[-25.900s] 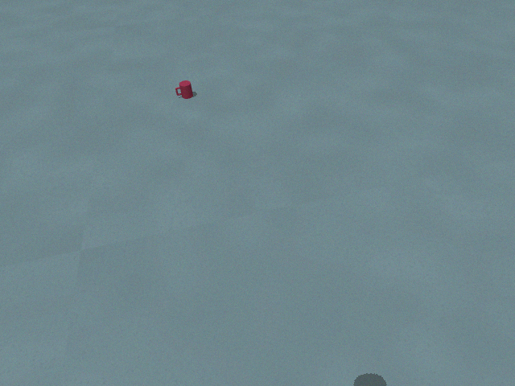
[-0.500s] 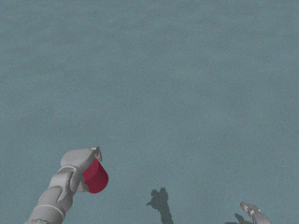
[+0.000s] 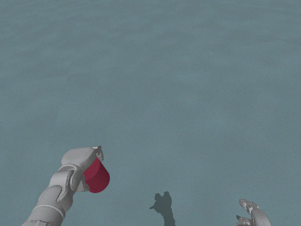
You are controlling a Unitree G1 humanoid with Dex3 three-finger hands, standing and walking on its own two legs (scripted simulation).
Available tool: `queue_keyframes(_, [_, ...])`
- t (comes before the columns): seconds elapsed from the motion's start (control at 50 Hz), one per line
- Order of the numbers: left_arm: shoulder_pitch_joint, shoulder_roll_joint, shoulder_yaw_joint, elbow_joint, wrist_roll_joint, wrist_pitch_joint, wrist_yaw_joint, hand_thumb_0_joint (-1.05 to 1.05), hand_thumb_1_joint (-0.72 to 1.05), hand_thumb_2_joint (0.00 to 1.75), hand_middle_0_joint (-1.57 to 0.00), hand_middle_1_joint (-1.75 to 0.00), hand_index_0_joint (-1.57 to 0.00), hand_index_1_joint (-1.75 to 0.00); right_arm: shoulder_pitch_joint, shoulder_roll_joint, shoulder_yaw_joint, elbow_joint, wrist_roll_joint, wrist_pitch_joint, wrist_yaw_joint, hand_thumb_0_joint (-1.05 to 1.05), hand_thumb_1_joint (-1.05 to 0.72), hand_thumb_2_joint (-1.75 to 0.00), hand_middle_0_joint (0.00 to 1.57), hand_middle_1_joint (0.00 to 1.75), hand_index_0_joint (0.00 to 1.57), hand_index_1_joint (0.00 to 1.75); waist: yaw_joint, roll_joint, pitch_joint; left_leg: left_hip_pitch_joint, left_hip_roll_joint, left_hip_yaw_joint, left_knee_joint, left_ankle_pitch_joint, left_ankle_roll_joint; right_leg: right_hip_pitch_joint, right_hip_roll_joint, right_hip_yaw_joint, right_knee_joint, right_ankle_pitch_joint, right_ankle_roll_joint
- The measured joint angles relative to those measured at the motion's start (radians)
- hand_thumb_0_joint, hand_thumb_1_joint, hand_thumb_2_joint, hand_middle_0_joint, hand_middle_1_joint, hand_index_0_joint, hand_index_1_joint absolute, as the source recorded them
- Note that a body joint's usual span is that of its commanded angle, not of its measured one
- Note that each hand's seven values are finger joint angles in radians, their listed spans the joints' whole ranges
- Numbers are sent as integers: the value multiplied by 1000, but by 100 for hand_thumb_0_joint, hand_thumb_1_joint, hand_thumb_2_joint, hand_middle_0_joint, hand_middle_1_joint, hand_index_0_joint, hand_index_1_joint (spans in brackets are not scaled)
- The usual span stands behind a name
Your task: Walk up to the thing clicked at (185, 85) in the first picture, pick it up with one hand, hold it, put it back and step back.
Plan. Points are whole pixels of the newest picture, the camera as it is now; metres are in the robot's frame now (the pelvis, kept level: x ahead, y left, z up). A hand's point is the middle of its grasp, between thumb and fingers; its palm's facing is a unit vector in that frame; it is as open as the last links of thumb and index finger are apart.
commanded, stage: hold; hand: left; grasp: from above
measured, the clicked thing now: (87, 175) +0.31 +0.23 -0.07
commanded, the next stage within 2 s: crouch in 0.50 s
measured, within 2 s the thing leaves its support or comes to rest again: neither
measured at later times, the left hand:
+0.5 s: hand (83, 171) +0.30 +0.23 -0.02, palm faces -0.44 -0.04 -0.90, open 10.9 cm
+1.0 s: hand (90, 182) +0.30 +0.24 -0.10, palm faces -0.49 +0.00 -0.87, open 10.9 cm
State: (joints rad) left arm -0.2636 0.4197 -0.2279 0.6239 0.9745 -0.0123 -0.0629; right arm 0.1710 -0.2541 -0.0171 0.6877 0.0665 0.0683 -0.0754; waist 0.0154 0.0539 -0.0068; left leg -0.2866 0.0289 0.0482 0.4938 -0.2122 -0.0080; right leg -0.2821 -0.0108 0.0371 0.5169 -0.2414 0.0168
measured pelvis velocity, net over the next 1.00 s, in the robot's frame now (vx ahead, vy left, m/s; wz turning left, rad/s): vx -0.01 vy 0.00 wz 0.02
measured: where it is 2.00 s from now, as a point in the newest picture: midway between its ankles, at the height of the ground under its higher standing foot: outside the picture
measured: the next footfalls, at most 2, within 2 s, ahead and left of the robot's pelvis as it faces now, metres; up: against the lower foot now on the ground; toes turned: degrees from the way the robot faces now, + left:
none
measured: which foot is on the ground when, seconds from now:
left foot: down 0.00-1.00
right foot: down 0.00-1.00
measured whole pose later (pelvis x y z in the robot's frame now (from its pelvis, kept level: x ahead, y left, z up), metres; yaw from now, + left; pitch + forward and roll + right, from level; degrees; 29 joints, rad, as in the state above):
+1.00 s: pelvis -0.01 +0.00 -0.02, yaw +1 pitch +8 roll +0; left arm -0.39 0.40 -0.21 0.93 1.08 -0.10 0.14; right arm 0.18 -0.25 -0.03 0.70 0.03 0.08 -0.05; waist -0.03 0.00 -0.03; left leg -0.55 0.03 0.02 0.70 -0.28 -0.01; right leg -0.53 -0.01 0.02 0.70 -0.31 0.02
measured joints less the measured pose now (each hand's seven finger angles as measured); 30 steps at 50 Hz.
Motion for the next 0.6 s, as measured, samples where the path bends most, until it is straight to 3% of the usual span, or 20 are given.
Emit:
queue_keyframes(0.2, [21, 4, 3, -18, -3, -10, -18, 1, -13, 78, -58, -89, -45, -92, -3, 4, 3, -8, 1, 3, -3, 1, -91, -90, 20, 30, 20, 30, 2, -2, 6, 9, -2, 2, -14, 5, 2, 9, -2, 2, -15, 6, 2])
queue_keyframes(0.42, [3, -4, -1, -13, 7, 2, 11, 1, -14, 78, -58, -89, -45, -92, -8, 6, 0, 7, 2, 9, -3, 1, -91, -90, 20, 30, 20, 30, 6, -3, 3, 21, -5, 3, -24, 5, 5, 23, -5, 2, -29, 8, 5])
queue_keyframes(0.6, [-6, 3, -4, 15, -2, -2, -19, 1, -13, 77, -58, -89, -45, -92, 2, 7, 0, -5, 4, 14, 0, 1, -91, -90, 20, 30, 20, 30, 0, -9, 3, 24, -5, 3, -32, 7, 5, 26, -5, 3, -38, 10, 5])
